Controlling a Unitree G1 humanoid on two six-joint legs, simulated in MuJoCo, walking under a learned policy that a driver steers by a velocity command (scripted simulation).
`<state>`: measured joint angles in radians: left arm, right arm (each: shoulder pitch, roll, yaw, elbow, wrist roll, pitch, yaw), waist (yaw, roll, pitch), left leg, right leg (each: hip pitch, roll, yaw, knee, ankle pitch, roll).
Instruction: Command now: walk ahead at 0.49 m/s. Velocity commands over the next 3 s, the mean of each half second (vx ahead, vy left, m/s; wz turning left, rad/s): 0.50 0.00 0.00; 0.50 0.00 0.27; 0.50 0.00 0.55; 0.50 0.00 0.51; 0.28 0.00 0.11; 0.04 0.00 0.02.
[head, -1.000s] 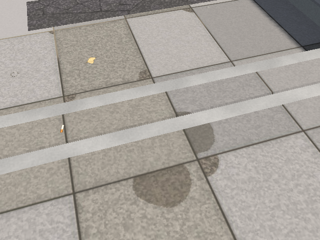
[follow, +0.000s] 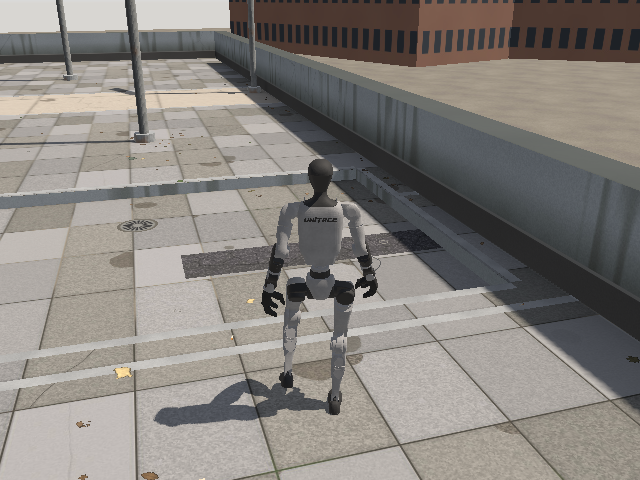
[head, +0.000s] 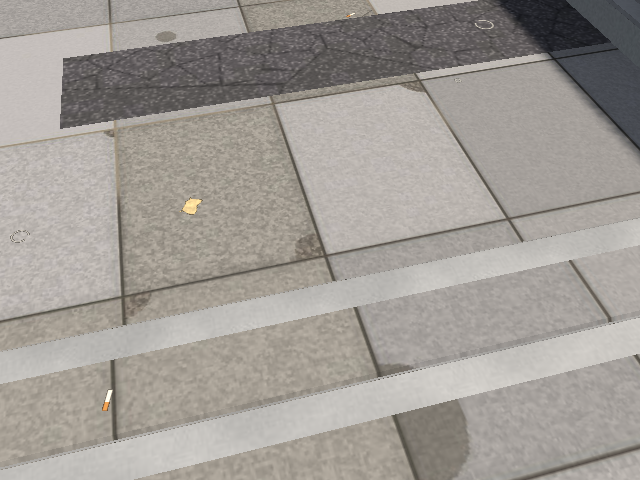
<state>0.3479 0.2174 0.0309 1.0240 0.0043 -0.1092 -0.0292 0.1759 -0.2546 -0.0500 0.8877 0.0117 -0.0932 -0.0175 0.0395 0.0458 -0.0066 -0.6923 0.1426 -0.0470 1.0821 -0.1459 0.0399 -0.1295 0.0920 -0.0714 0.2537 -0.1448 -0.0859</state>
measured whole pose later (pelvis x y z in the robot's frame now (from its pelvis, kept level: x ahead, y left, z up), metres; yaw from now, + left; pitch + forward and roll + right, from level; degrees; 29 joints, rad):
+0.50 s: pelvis +0.29 +0.08 +0.00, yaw -1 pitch +1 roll +1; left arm 0.21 0.27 0.05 0.94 -0.02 -0.08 0.01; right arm 0.29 -0.22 -0.05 0.93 -0.01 -0.11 0.04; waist -0.02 -0.04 0.00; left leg -0.21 -0.06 0.07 0.33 -0.14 0.08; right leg -0.60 -0.11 0.03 1.11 -0.24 -0.05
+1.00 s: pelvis +0.55 +0.02 -0.01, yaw +10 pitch +1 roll -1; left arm 0.19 0.23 0.06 0.92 0.01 -0.11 -0.02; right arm 0.32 -0.27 -0.08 0.89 0.04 -0.05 -0.02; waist 0.01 0.05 0.01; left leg -0.50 0.05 -0.05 1.19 -0.34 0.05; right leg -0.29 0.00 -0.10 0.43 -0.17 -0.03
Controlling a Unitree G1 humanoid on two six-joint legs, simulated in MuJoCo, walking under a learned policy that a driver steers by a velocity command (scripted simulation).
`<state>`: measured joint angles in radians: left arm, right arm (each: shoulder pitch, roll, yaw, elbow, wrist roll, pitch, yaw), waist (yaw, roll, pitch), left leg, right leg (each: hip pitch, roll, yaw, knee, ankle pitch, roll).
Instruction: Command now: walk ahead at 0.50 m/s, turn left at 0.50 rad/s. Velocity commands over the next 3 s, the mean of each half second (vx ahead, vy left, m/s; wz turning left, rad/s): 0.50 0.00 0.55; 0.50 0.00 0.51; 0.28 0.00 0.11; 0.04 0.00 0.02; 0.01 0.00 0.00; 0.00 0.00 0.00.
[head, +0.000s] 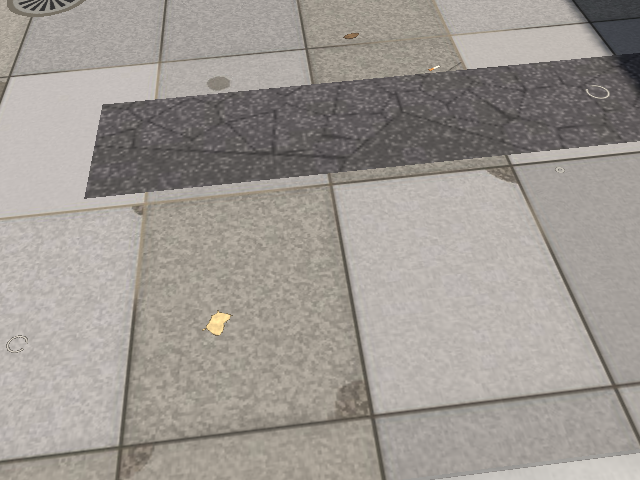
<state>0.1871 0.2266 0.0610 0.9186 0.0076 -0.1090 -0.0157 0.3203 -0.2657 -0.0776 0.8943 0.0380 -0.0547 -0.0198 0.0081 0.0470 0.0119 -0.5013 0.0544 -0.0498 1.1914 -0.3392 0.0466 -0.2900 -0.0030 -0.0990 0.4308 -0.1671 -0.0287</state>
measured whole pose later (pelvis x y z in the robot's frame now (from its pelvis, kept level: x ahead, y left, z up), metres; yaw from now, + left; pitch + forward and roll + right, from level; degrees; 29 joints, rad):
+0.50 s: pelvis +0.24 +0.09 -0.01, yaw +18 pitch +1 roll -1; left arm 0.18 0.29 0.08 0.90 -0.01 -0.11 0.01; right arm 0.22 -0.26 -0.09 0.72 0.02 -0.05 0.05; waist 0.00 -0.01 0.06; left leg -0.39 -0.07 0.02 0.57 -0.20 0.10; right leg -0.42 -0.07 0.02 1.23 -0.40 -0.01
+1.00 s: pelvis +0.54 +0.13 -0.08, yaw +33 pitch +4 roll +2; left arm 0.04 0.29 0.06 0.70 0.01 -0.13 -0.09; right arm 0.48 -0.27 -0.07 0.78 0.04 -0.03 -0.07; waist -0.10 -0.07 -0.06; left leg -0.08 -0.12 -0.25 0.84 -0.80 0.03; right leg -0.53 -0.04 0.10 0.43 0.37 -0.02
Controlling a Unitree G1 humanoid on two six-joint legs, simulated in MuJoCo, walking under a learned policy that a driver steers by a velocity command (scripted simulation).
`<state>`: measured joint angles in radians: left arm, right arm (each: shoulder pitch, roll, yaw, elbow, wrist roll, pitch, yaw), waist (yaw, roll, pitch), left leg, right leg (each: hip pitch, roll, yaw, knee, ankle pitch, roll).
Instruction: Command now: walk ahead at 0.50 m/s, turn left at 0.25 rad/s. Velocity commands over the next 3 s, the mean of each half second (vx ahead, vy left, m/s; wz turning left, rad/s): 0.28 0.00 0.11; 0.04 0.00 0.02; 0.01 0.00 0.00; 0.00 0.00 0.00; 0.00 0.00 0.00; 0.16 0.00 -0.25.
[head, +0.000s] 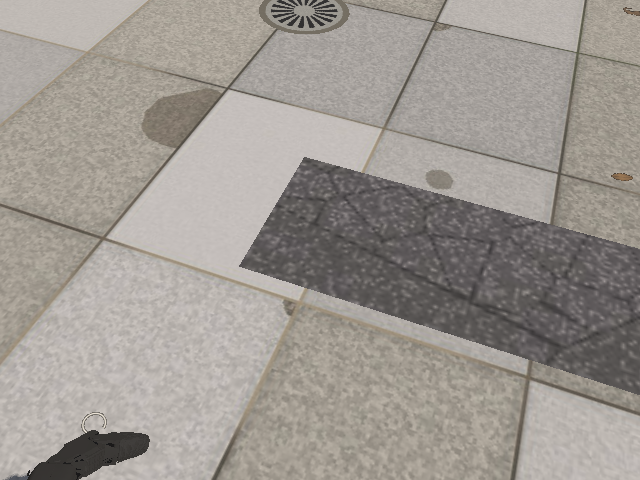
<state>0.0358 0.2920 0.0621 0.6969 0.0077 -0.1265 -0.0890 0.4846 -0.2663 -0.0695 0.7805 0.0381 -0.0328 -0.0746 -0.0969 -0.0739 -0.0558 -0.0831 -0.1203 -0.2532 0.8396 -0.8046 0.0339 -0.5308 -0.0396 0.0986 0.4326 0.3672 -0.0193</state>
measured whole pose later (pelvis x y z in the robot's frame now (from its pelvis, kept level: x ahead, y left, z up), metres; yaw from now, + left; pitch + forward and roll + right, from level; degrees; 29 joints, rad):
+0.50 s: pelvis +0.24 -0.07 -0.07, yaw +0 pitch +3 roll -1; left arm 0.34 0.24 0.03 0.93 0.00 -0.05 0.02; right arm 0.04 -0.21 -0.04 0.68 -0.03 -0.07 0.01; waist 0.07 0.00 -0.01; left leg -0.45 -0.03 -0.03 0.47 -0.05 0.04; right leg -0.15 0.09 0.02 0.52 -0.37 -0.05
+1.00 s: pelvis +0.30 -0.11 -0.07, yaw +0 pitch -1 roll +0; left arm 0.25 0.21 0.03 0.93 0.01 -0.01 0.02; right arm 0.19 -0.22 -0.06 0.92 0.00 0.00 -0.03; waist 0.00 0.01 0.03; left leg -0.30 0.01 -0.05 0.53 -0.22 -0.03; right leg -0.18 0.01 0.01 0.55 -0.36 -0.01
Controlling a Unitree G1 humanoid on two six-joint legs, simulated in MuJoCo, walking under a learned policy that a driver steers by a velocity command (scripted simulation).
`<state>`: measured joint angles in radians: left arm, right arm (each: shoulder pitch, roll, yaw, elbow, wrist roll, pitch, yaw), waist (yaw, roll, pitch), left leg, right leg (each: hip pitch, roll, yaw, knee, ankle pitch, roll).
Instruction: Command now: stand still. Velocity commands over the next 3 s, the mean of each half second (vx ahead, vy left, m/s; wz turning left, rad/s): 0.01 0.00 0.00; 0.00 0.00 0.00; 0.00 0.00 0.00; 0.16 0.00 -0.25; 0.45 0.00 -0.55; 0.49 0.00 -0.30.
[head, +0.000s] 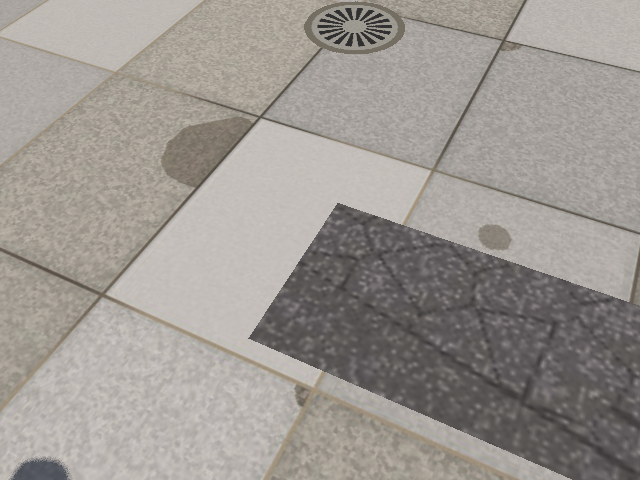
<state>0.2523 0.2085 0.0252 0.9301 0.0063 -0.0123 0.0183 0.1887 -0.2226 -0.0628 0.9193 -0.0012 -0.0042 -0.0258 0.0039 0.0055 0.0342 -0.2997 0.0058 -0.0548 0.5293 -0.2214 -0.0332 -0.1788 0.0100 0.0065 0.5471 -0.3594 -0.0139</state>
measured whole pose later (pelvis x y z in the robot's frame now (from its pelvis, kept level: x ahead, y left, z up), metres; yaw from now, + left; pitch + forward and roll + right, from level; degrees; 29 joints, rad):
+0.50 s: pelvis +0.01 -0.01 +0.00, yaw +0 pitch -2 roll +0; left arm 0.27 0.21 0.02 1.01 0.01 -0.01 0.02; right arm 0.13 -0.22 -0.05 1.09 0.00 0.02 -0.05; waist 0.00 0.01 0.05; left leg -0.25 0.02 -0.07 0.49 -0.22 -0.05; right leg -0.11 0.03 -0.01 0.49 -0.35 -0.03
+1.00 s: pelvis +0.00 -0.01 +0.00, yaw +1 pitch -1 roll +0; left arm 0.32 0.19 0.01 1.05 0.00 -0.01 0.02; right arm 0.18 -0.21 -0.03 1.15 0.00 0.02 -0.05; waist 0.00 0.00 0.04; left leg -0.26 0.02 -0.07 0.48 -0.20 -0.05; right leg -0.13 0.02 -0.01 0.48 -0.33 -0.03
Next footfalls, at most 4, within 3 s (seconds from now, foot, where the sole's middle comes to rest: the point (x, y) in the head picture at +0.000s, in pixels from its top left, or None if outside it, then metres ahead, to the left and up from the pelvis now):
2.38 right None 0.36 -0.19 -0.77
2.92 left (424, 380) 0.72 -0.19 -0.77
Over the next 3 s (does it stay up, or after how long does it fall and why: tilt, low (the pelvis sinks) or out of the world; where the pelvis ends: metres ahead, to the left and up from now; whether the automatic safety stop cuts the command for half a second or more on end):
stays up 0.57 -0.20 -0.01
